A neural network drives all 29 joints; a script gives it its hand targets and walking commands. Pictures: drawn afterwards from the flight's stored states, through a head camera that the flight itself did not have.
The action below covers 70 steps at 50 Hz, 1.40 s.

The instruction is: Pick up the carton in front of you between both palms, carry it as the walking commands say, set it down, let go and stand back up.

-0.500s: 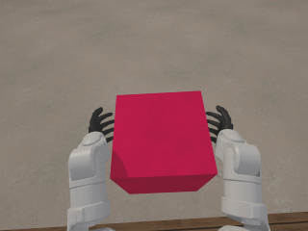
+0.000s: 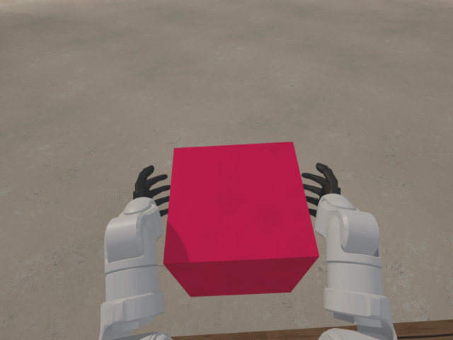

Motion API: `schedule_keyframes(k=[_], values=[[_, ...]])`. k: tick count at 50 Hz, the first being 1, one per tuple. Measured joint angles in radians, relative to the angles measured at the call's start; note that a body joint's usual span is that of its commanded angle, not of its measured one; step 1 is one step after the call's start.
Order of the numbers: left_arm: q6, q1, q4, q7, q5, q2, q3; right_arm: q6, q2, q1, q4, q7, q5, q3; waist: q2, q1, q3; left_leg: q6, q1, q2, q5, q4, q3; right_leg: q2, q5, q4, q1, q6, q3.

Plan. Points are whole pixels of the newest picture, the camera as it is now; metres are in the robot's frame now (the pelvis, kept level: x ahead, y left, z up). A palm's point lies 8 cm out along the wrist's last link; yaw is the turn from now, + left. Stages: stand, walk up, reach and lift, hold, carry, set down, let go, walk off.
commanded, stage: carry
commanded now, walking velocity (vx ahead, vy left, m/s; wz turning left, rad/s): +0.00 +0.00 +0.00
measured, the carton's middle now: (237, 226) +0.33 +0.00 +0.04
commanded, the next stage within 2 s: none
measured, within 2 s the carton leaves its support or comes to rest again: neither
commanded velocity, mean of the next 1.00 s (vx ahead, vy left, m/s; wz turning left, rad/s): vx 0.41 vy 0.00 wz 0.00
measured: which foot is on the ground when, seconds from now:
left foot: down 0.00-0.84, up 0.86-1.00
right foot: down 0.00-0.48, up 0.50-0.82, down 0.84-1.00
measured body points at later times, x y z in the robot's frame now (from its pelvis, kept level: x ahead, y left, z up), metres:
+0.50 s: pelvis +0.03 +0.01 -0.01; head +0.00 +0.03 +0.44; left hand +0.36 +0.18 +0.09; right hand +0.36 -0.14 +0.10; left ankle +0.01 +0.09 -0.73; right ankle -0.03 -0.09 -0.72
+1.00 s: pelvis +0.22 -0.03 -0.01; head +0.25 -0.03 +0.44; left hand +0.54 +0.15 +0.07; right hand +0.57 -0.16 +0.06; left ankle +0.17 +0.09 -0.66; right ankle +0.25 -0.09 -0.73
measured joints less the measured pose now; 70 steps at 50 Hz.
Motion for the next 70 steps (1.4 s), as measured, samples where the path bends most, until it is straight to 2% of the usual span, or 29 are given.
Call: schedule_keyframes(k=[13, 15, 19, 22, 23, 25, 28, 31, 34, 38, 41, 42, 43, 45, 47, 49, 52, 54, 57, 60, 63, 66, 68, 70], values=[[0.005, -0.009, 0.012, -0.001, 0.0, -0.002, 0.007, 0.006, 0.001, -0.009, 0.009, 0.001, -0.002, -0.01, 0.001, -0.001, 0.004, 0.0, -0.011, 0.003, 0.026, -0.01, -0.001, 0.002, 0.021, -0.005, -0.013, -0.007, -0.002], [0.006, -0.003, 0.013, 0.0, 0.004, -0.007, 0.006, 0.009, 0.0, -0.004, 0.008, 0.002, 0.0, -0.012, 0.003, 0.001, -0.005, 0.002, -0.016, 0.006, 0.002, 0.012, -0.003, 0.005, 0.011, 0.003, -0.011, -0.011, -0.004], [0.009, -0.001, 0.022, 0.003, 0.012, -0.021, 0.0, 0.006, -0.009, 0.007, 0.016, 0.002, 0.002, -0.023, -0.006, 0.011, -0.029, 0.018, -0.045, 0.005, -0.124, 0.096, -0.011, 0.005, -0.024, 0.031, -0.015, -0.018, -0.003], [0.012, -0.003, 0.027, 0.008, 0.011, -0.019, -0.01, -0.005, -0.016, 0.005, 0.031, 0.003, 0.008, -0.029, -0.023, 0.02, -0.035, 0.027, -0.043, -0.007, -0.096, 0.091, -0.004, -0.01, -0.057, 0.069, -0.021, -0.003, 0.004], [0.014, -0.002, 0.026, 0.01, 0.01, -0.015, -0.011, -0.009, -0.014, 0.002, 0.038, 0.003, 0.009, -0.029, -0.031, 0.019, -0.035, 0.026, -0.034, -0.014, -0.058, 0.083, 0.003, -0.019, -0.074, 0.089, -0.023, 0.005, 0.01], [0.012, 0.007, 0.019, 0.009, 0.001, 0.003, -0.008, -0.017, 0.001, -0.009, 0.053, 0.003, 0.003, -0.024, -0.034, 0.006, -0.037, 0.027, -0.031, -0.026, -0.069, 0.096, 0.011, -0.03, -0.121, 0.189, -0.061, 0.003, 0.031], [-0.006, 0.01, 0.025, 0.01, -0.017, 0.027, 0.003, -0.017, 0.019, -0.006, 0.041, 0.002, 0.003, -0.006, 0.003, -0.028, -0.023, 0.037, -0.022, -0.025, -0.101, 0.086, -0.005, 0.003, -0.222, 0.458, -0.193, -0.007, 0.074], [-0.027, 0.0, 0.021, 0.01, -0.022, 0.023, 0.021, -0.016, 0.022, 0.02, -0.007, 0.002, 0.027, 0.016, 0.013, -0.047, 0.001, 0.032, 0.01, -0.025, -0.097, 0.043, -0.02, 0.007, -0.173, 0.581, -0.32, -0.011, 0.091], [-0.047, 0.003, -0.007, 0.011, -0.019, 0.015, 0.024, -0.025, 0.023, 0.034, -0.049, -0.008, 0.037, 0.03, 0.011, -0.059, 0.018, 0.024, 0.055, -0.024, -0.103, -0.002, -0.029, -0.004, -0.077, 0.525, -0.402, -0.004, 0.1], [-0.061, 0.019, -0.048, 0.01, -0.015, 0.012, 0.018, -0.035, 0.023, 0.035, -0.081, -0.012, 0.045, 0.042, 0.001, -0.064, 0.028, 0.001, 0.132, -0.026, -0.127, -0.057, -0.036, -0.009, 0.091, 0.224, -0.39, -0.011, 0.092], [-0.061, 0.018, -0.053, 0.005, -0.015, 0.012, 0.005, -0.031, 0.017, 0.034, -0.096, -0.008, 0.04, 0.042, 0.01, -0.039, 0.028, -0.02, 0.162, -0.007, -0.195, 0.008, -0.035, 0.021, 0.164, 0.063, -0.303, -0.035, 0.042], [-0.062, 0.009, -0.044, 0.003, -0.014, 0.009, -0.002, -0.031, 0.007, 0.033, -0.1, -0.006, 0.036, 0.04, 0.013, -0.019, 0.03, -0.021, 0.138, 0.006, -0.221, 0.106, -0.03, 0.031, 0.202, 0.048, -0.275, -0.045, 0.035], [-0.064, 0.004, -0.036, 0.002, -0.014, 0.004, -0.011, -0.036, -0.008, 0.031, -0.093, -0.005, 0.031, 0.038, 0.023, 0.006, 0.036, -0.022, 0.087, 0.011, -0.213, 0.252, -0.05, 0.041, 0.184, 0.086, -0.279, -0.053, 0.031], [-0.052, 0.009, -0.029, 0.0, -0.022, -0.004, -0.026, -0.047, -0.024, 0.033, -0.068, -0.006, 0.026, 0.027, 0.021, 0.042, 0.046, -0.007, -0.042, -0.02, -0.199, 0.553, -0.105, 0.052, 0.112, 0.131, -0.271, -0.064, 0.034], [-0.035, 0.032, -0.036, -0.008, -0.043, -0.011, -0.034, -0.049, -0.015, 0.043, -0.055, -0.006, 0.02, 0.005, 0.014, 0.061, 0.052, 0.008, -0.15, -0.034, -0.163, 0.689, -0.123, 0.059, 0.076, 0.116, -0.238, -0.071, 0.037], [-0.026, 0.052, -0.053, -0.013, -0.058, -0.017, -0.036, -0.052, 0.0, 0.05, -0.057, -0.002, 0.016, -0.013, 0.008, 0.069, 0.058, 0.009, -0.223, -0.023, -0.13, 0.651, -0.126, 0.063, 0.065, 0.088, -0.203, -0.071, 0.038], [-0.036, 0.057, -0.077, -0.008, -0.068, -0.016, -0.042, -0.063, 0.006, 0.055, -0.082, 0.002, 0.019, -0.016, 0.002, 0.069, 0.065, 0.004, -0.29, -0.004, -0.141, 0.485, -0.13, 0.065, 0.035, 0.068, -0.162, -0.077, 0.038], [-0.045, 0.049, -0.093, -0.004, -0.075, -0.014, -0.05, -0.073, -0.001, 0.055, -0.103, 0.0, 0.024, -0.008, -0.001, 0.066, 0.066, 0.005, -0.325, 0.006, -0.084, 0.422, -0.122, 0.063, 0.008, 0.066, -0.138, -0.076, 0.04], [-0.049, 0.038, -0.108, 0.0, -0.073, -0.014, -0.062, -0.081, -0.017, 0.056, -0.12, -0.003, 0.028, 0.004, -0.001, 0.062, 0.053, 0.006, -0.373, 0.019, 0.046, 0.442, -0.113, 0.063, -0.046, 0.077, -0.099, -0.065, 0.045], [-0.043, 0.026, -0.096, 0.005, -0.053, -0.026, -0.078, -0.075, -0.034, 0.065, -0.126, -0.004, 0.025, -0.004, 0.009, 0.084, 0.029, -0.011, -0.409, 0.038, 0.163, 0.412, -0.135, 0.072, -0.119, 0.11, -0.056, -0.052, 0.054], [-0.034, 0.028, -0.077, 0.011, -0.036, -0.037, -0.083, -0.067, -0.037, 0.069, -0.112, -0.003, 0.012, -0.017, 0.029, 0.118, 0.011, -0.03, -0.407, 0.054, 0.369, 0.224, -0.138, 0.077, -0.215, 0.169, -0.01, -0.038, 0.071], [-0.027, 0.032, -0.057, 0.017, -0.039, -0.039, -0.081, -0.06, -0.029, 0.074, -0.096, -0.005, -0.005, -0.029, 0.058, 0.141, 0.002, -0.016, -0.355, 0.055, 0.6, 0.019, -0.114, 0.079, -0.336, 0.246, 0.05, -0.014, 0.081], [-0.025, 0.026, -0.037, 0.019, -0.043, -0.034, -0.08, -0.059, -0.022, 0.08, -0.087, -0.007, -0.015, -0.034, 0.065, 0.147, -0.005, 0.001, -0.303, 0.048, 0.672, -0.063, -0.084, 0.075, -0.434, 0.312, 0.095, 0.003, 0.085], [-0.025, 0.018, -0.022, 0.016, -0.047, -0.024, -0.074, -0.061, -0.017, 0.071, -0.068, -0.008, -0.02, -0.033, 0.067, 0.135, -0.006, 0.015, -0.221, 0.04, 0.67, -0.139, -0.047, 0.07, -0.536, 0.406, 0.139, 0.014, 0.085]])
